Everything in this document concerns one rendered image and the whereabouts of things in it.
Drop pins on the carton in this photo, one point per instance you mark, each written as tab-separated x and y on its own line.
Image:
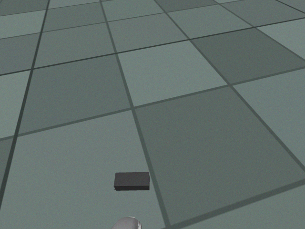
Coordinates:
132	181

